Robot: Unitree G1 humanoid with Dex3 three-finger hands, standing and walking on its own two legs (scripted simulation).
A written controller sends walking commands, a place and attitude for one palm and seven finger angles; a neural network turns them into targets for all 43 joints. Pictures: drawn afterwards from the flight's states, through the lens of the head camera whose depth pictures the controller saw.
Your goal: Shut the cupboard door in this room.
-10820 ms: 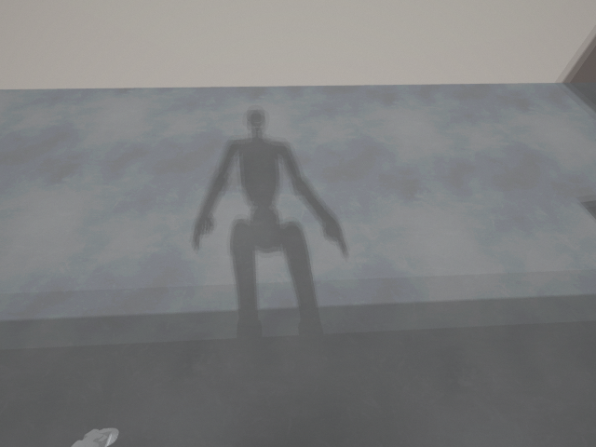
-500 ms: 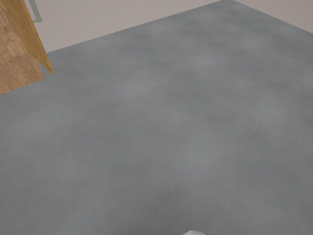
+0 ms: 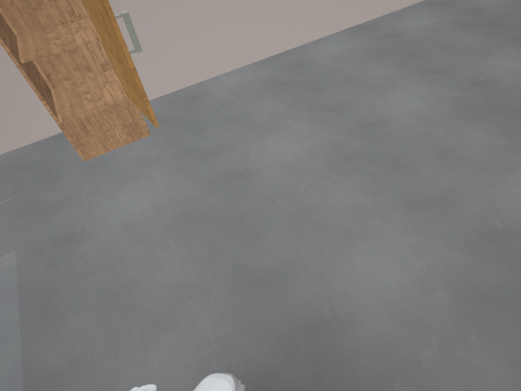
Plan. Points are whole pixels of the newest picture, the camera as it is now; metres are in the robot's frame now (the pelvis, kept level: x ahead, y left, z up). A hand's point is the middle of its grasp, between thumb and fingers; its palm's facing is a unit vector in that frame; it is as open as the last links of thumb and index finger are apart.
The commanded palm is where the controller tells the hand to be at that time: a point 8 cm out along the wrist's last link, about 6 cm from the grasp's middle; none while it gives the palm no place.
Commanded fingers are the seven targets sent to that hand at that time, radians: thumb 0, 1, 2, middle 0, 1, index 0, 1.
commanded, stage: turn or walk to find it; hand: left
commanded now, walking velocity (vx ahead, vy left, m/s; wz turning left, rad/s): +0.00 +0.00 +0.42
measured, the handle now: (127, 34) +1.40 +0.58 -0.04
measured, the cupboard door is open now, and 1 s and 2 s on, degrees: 97 97 97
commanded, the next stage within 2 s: stand and wait in 0.60 s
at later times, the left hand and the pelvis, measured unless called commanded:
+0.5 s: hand out of the picture -0.05 +0.27 -0.18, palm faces +0.27 -0.93 -0.25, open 7.4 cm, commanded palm none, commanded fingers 0.00 0.90 0.90 -0.20 -0.30 -0.20 -0.30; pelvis -0.02 +0.05 +0.00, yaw +12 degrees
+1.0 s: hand out of the picture -0.02 +0.18 -0.15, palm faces +0.34 -0.90 -0.27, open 7.3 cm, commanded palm none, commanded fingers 0.00 0.90 0.90 -0.20 -0.30 -0.20 -0.30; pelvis -0.01 -0.01 +0.00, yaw +19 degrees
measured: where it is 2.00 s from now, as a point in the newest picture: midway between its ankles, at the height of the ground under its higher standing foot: outside the picture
